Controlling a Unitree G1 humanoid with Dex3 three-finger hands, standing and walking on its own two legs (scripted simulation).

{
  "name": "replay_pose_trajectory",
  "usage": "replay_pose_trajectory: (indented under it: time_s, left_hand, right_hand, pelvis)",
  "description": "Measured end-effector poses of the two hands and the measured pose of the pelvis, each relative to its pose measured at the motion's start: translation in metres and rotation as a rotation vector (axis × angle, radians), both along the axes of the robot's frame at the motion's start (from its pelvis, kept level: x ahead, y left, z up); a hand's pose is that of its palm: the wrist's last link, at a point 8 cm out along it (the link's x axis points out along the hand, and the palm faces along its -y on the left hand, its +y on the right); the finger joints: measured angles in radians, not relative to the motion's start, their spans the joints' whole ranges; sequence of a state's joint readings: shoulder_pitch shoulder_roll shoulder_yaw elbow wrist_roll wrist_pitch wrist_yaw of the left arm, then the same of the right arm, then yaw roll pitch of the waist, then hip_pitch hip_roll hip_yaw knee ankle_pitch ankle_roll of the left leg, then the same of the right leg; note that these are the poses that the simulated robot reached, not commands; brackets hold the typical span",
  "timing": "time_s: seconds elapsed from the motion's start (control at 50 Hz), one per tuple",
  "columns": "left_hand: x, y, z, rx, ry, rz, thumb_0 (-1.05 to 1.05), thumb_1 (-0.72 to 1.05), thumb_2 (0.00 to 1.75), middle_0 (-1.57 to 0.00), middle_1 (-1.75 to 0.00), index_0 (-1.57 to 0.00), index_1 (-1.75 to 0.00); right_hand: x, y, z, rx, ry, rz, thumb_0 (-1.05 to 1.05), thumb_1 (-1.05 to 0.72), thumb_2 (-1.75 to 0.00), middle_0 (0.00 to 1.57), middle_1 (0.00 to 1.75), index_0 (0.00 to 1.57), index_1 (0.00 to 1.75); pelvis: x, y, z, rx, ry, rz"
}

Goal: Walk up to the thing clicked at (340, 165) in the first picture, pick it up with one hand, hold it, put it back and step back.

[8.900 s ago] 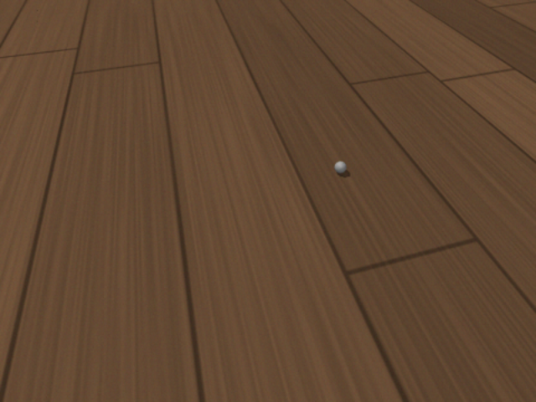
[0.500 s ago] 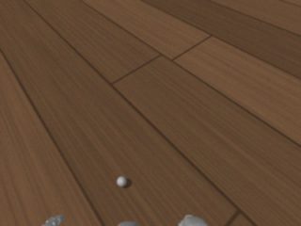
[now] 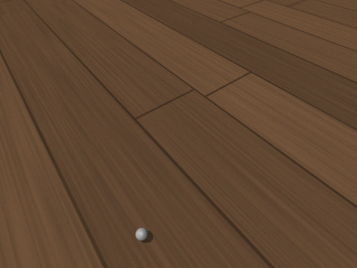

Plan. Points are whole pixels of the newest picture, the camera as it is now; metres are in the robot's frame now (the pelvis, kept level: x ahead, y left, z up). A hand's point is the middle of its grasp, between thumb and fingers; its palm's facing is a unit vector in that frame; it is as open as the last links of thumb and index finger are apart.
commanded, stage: walk up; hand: left
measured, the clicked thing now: (141, 234) +0.42 +0.22 -0.74
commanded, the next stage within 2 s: none
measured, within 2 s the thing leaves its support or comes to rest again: neither
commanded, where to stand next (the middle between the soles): +0.04 +0.00 m, yaw -3 degrees
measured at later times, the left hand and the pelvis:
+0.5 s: hand out of the picture +0.11 +0.26 -0.14, palm faces +0.00 -0.93 -0.36, open 7.4 cm; pelvis +0.01 +0.01 +0.01, yaw +0 degrees
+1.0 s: hand out of the picture -0.01 +0.34 -0.18, palm faces -0.03 -0.94 -0.35, open 7.4 cm; pelvis -0.09 +0.05 -0.01, yaw +0 degrees
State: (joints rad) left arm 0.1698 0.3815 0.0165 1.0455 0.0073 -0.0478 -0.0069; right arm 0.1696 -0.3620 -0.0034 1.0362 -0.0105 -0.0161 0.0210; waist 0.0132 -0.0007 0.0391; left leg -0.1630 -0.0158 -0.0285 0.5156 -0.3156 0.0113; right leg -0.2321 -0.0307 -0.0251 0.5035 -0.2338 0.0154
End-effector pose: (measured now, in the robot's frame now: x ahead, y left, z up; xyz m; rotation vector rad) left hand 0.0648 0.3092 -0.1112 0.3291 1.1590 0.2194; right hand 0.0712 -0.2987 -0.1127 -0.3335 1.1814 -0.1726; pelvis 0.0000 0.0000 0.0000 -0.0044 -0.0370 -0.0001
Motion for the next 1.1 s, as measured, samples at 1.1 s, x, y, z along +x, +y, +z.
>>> replay_pose_trajectory:
  time_s: [1.1]
  left_hand:
    - [-0.097, 0.058, -0.033, -0.051, 0.139, -0.023, 0.01, 0.91, 0.89, -0.2, -0.3, -0.21, -0.3]
  right_hand:
    - [-0.162, -0.018, 0.048, -0.264, 0.054, -0.141, 0.01, -0.9, -0.9, 0.21, 0.3, 0.21, 0.3]
  pelvis:
    - [-0.094, 0.033, -0.009, 0.007, -0.032, -0.043]
